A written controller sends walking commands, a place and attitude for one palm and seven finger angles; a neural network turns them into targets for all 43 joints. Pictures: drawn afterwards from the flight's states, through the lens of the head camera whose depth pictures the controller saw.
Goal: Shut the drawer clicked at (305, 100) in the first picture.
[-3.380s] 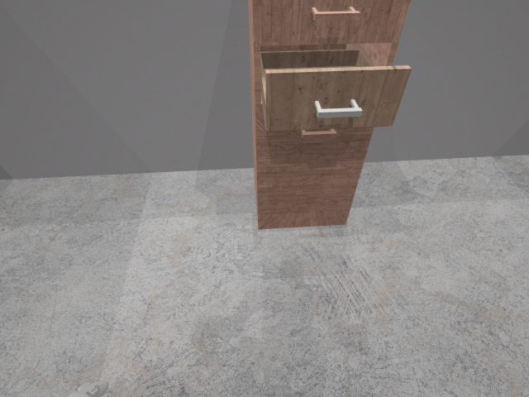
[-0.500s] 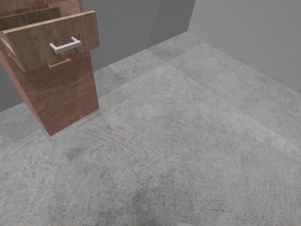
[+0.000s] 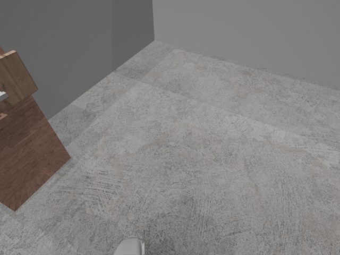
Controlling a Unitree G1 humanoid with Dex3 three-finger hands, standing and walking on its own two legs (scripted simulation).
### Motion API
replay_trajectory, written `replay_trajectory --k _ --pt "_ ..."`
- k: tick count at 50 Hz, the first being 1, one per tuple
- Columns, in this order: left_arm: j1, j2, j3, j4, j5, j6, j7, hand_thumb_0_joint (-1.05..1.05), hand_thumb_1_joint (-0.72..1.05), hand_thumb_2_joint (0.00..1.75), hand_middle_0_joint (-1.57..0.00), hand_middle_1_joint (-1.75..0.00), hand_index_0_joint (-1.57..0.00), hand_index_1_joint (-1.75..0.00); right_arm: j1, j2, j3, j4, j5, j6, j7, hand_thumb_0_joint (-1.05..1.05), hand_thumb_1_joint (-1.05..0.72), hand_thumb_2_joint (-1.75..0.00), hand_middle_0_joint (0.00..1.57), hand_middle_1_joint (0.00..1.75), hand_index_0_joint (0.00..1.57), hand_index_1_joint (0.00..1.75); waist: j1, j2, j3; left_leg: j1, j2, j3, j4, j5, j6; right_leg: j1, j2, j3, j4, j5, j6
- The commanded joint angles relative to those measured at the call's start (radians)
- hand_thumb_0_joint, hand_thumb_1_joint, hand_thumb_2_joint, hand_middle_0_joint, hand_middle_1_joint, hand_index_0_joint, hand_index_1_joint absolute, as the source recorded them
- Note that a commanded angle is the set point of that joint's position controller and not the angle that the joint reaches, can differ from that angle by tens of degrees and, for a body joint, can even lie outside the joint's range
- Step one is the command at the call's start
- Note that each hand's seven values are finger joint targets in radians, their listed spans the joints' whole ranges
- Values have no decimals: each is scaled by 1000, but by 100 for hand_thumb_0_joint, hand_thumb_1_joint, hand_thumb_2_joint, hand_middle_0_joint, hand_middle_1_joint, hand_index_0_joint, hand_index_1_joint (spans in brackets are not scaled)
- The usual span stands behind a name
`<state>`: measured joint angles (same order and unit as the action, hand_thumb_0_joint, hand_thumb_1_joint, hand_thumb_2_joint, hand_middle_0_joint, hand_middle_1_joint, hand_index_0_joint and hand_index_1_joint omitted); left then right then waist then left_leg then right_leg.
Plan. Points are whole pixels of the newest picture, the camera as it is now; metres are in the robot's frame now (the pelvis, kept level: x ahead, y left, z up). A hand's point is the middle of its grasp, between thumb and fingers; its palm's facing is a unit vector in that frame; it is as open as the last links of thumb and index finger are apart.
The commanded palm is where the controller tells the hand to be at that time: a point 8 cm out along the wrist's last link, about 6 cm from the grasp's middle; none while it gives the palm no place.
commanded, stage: walk to a spot facing it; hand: left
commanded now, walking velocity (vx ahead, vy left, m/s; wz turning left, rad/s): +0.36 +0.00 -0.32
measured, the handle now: out of the picture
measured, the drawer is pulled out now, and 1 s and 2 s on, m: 0.17 0.17 0.17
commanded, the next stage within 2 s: turn to face it in 0.96 s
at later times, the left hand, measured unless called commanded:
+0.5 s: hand (93, 207) +0.29 +0.26 -0.17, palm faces -0.15 -0.97 -0.18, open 7.4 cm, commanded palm none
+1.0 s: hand (169, 147) +0.53 +0.03 -0.17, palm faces -0.49 -0.86 -0.18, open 7.4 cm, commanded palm none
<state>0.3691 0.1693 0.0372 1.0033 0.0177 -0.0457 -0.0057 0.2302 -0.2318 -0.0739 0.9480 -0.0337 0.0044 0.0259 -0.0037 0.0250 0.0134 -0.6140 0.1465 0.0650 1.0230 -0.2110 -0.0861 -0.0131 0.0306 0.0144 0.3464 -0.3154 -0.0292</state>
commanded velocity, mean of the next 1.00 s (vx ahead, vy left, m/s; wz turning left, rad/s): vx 0.32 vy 0.00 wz -0.43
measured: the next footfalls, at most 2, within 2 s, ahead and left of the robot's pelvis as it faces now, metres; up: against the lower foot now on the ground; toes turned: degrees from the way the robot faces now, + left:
left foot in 0.18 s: +0.25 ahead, +0.14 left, +0.00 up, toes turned +2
right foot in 0.86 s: +0.38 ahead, -0.16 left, +0.00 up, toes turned -36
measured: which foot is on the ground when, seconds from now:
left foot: up 0.00-0.16, down 0.18-0.86, up 0.88-1.00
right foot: down 0.00-0.18, up 0.20-0.84, down 0.86-1.00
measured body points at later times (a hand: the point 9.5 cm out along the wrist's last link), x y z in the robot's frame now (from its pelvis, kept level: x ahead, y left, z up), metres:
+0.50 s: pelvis +0.19 +0.08 +0.00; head +0.19 +0.10 +0.45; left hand +0.29 +0.31 -0.15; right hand +0.14 -0.17 -0.14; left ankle +0.21 +0.14 -0.74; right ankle +0.19 -0.08 -0.63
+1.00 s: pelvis +0.35 -0.06 -0.01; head +0.37 -0.08 +0.43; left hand +0.56 +0.08 -0.15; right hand +0.20 -0.24 -0.17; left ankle +0.33 +0.10 -0.63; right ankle +0.35 -0.14 -0.74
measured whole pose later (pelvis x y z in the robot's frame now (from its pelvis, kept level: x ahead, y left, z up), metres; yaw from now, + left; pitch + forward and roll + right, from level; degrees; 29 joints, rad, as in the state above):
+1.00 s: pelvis +0.35 -0.06 -0.01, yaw -29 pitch -1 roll +0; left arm 0.13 0.16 0.05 0.96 0.01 -0.05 -0.01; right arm 0.36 -0.15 -0.05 1.05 -0.02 -0.01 -0.01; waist -0.05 0.00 0.08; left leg -0.42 0.17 0.11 1.32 -0.38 -0.05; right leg -0.32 0.01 -0.14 0.59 -0.25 -0.08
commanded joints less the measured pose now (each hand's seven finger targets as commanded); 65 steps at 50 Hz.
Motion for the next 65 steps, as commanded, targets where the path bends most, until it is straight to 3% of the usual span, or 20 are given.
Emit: replay_trajectory --k 1,5,7,8,9,10,11,13,17,27,36,39,41,42,43,44,48,51,62,65 --pt "63 179 45 -25 8 -28 20 0 90 90 -20 -30 -20 -30 -156 -46 -6 -126 9 -36 3 0 -90 -90 20 30 20 30 38 -151 121 -107 -13 3 -95 23 13 -29 -254 224 -133 323 -148" --pt "52 192 49 -13 12 -23 28 0 90 90 -20 -30 -20 -30 -176 -32 2 -140 16 -57 2 0 -90 -90 20 30 20 30 30 -178 101 126 -67 28 -323 -28 48 -80 -243 217 -59 450 -121" --pt "13 203 60 -13 6 -25 27 0 90 90 -20 -30 -20 -30 57 -70 -10 -69 12 -72 -19 0 -90 -90 20 30 20 30 -77 -136 -18 469 -112 34 -473 33 65 -155 -181 170 185 571 -82" --pt "34 162 61 -12 -4 -25 21 0 90 90 -20 -30 -20 -30 224 -155 -29 -18 4 -76 -36 0 -90 -90 20 30 20 30 -133 -8 -139 717 -12 -53 -504 30 82 -256 -112 129 426 410 -51" --pt "109 97 55 -21 -18 -16 5 0 90 90 -20 -30 -20 -30 325 -272 -56 8 -5 -83 -43 0 -90 -90 20 30 20 30 -131 334 -261 907 313 -465 -617 -8 159 -492 41 -5 784 -195 7" --pt "92 108 54 -30 -11 -14 6 0 90 90 -20 -30 -20 -30 313 -268 -41 6 8 -72 -48 0 -90 -90 20 30 20 30 -116 305 -249 820 374 -618 -753 -114 196 -554 18 75 964 -246 -8" --pt "54 113 54 -44 -6 -10 2 0 90 90 -20 -30 -20 -30 197 -233 -32 -31 11 -64 -44 0 -90 -90 20 30 20 30 -78 176 -109 647 371 -564 -801 -298 222 -577 -56 69 1012 -177 -16" --pt "2 88 62 -21 12 6 -13 0 90 90 -20 -30 -20 -30 65 -94 0 -37 8 -83 -50 0 -90 -90 20 30 20 30 -21 146 51 414 261 -345 -853 -288 126 -579 -111 49 1020 9 1" --pt "70 37 63 -1 15 54 -25 0 90 90 -20 -30 -20 -30 52 -26 12 -14 15 -100 -56 0 -90 -90 20 30 20 30 48 120 55 302 177 -75 -852 -138 114 -526 -122 18 969 108 21" --pt "-176 42 71 -103 21 71 -42 0 90 90 -20 -30 -20 -30 205 -32 -2 42 19 -111 -59 0 -90 -90 20 30 20 30 -3 38 98 566 212 43 -878 4 170 -815 -174 -15 785 239 66" --pt "-413 22 43 -181 13 51 -50 0 90 90 -20 -30 -20 -30 323 -56 3 98 -2 -89 -50 0 -90 -90 20 30 20 30 -81 68 146 667 244 178 -796 240 197 -712 -139 -137 422 118 26" --pt "-347 34 44 -164 12 34 -45 0 90 90 -20 -30 -20 -30 300 -84 -6 89 -3 -85 -48 0 -90 -90 20 30 20 30 -40 94 70 702 246 258 -641 578 176 -552 -71 -193 324 39 -19" --pt "-133 79 59 -99 17 15 -36 0 90 90 -20 -30 -20 -30 267 -109 -12 69 5 -82 -44 0 -90 -90 20 30 20 30 62 64 -83 640 206 311 -326 770 129 -223 3 -238 205 82 -55" --pt "15 165 81 -54 21 1 -27 0 90 90 -20 -30 -20 -30 254 -88 -6 52 19 -81 -30 0 -90 -90 20 30 20 30 133 -43 -199 391 179 313 -68 537 86 118 -110 -99 178 169 -98" --pt "131 288 111 -31 11 -9 -8 0 90 90 -20 -30 -20 -30 253 -19 10 5 30 -84 -28 0 -90 -90 20 30 20 30 158 -272 -338 24 -10 255 243 -321 17 411 -414 414 130 361 -217" --pt "140 327 118 -21 -15 2 5 0 90 90 -20 -30 -20 -30 159 -30 9 -20 32 -77 -36 0 -90 -90 20 30 20 30 157 -217 -347 -71 -37 87 403 -400 29 406 -466 511 42 495 -262" --pt "-100 161 63 -56 -8 -14 15 0 90 90 -20 -30 -20 -30 111 2 3 15 10 -49 -42 0 -90 -90 20 30 20 30 23 -51 -13 22 62 -21 314 -121 37 -148 -347 191 -56 436 -153" --pt "-124 114 43 -34 6 -32 22 0 90 90 -20 -30 -20 -30 210 41 9 59 4 -26 -39 0 -90 -90 20 30 20 30 -48 -91 2 93 38 -10 183 -81 30 -248 -277 55 -77 494 -137" --pt "-46 124 26 4 6 -19 35 0 90 90 -20 -30 -20 -30 -51 29 26 -12 19 -23 -18 0 -90 -90 20 30 20 30 18 -141 50 145 -43 34 -287 -9 50 -103 -314 -67 -13 657 -97" --pt "-49 149 38 -3 3 1 42 0 90 90 -20 -30 -20 -30 13 -12 15 -1 12 -17 -19 0 -90 -90 20 30 20 30 -16 -106 10 291 -78 41 -431 57 70 -87 -310 -120 170 663 -50"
